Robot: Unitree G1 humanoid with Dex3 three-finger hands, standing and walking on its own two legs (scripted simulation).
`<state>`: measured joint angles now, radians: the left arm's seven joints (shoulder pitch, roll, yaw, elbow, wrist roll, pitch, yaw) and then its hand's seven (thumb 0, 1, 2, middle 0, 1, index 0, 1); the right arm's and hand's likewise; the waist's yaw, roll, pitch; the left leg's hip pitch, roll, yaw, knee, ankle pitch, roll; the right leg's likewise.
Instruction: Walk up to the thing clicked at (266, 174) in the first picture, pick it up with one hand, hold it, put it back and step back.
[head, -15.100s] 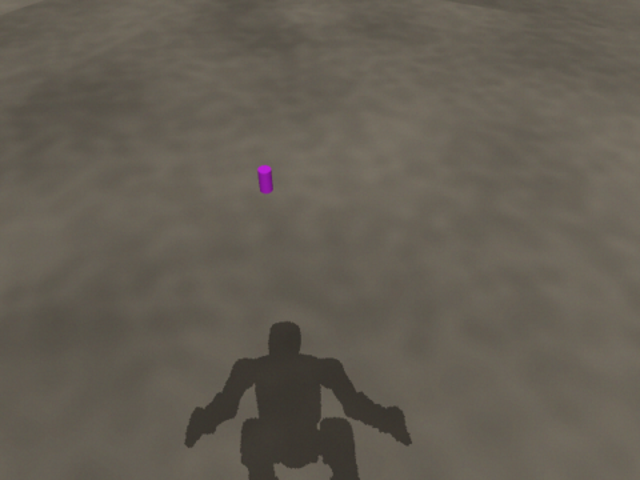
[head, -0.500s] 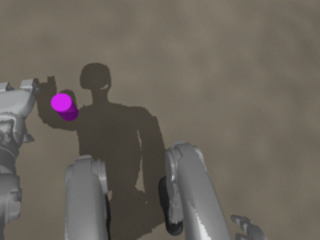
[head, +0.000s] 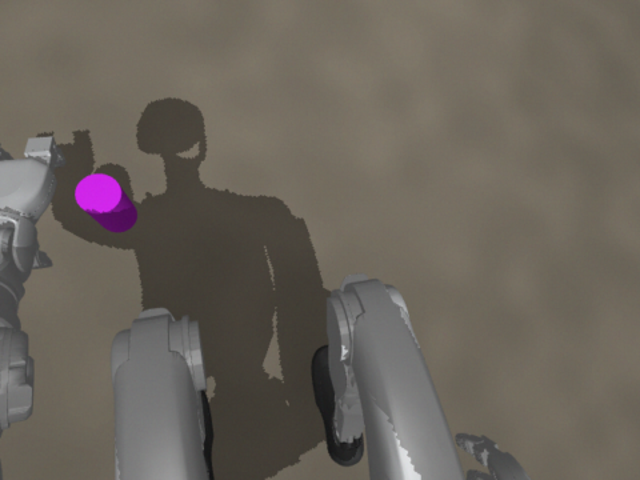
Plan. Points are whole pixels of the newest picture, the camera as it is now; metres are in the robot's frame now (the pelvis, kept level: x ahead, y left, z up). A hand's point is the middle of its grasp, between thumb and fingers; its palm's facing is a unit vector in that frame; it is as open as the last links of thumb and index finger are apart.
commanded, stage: rise first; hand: left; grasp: from above
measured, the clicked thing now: (109, 205) +0.51 +0.23 -0.30
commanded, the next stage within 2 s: approach in 1.90 s
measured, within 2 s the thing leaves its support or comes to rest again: neither
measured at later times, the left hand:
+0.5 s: hand (41, 212) +0.46 +0.28 -0.18, palm faces -0.44 -0.05 -0.89, open 13.9 cm
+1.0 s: hand (42, 210) +0.47 +0.28 -0.18, palm faces -0.43 -0.04 -0.90, open 13.6 cm
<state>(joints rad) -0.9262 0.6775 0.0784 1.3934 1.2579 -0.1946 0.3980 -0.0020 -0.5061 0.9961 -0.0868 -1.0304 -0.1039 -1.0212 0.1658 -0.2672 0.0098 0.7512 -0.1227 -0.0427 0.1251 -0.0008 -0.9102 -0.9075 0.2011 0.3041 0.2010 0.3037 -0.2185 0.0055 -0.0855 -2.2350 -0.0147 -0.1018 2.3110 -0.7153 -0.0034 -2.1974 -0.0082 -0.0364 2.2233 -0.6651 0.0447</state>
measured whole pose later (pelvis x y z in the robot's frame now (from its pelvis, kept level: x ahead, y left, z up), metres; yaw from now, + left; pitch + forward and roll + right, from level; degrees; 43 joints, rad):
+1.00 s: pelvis +0.00 +0.00 -0.02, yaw -1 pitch +35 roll -8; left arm -0.96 0.72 0.07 1.42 1.25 -0.17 0.39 0.00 -0.46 0.97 -0.17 -0.98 -0.16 -0.99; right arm 0.19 -0.28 0.05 0.73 -0.12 -0.05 0.14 0.00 -0.91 -0.91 0.20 0.30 0.20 0.30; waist -0.26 0.00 -0.07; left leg -2.29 -0.02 -0.12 2.37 -0.70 0.00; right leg -2.24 0.00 -0.05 2.27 -0.65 0.05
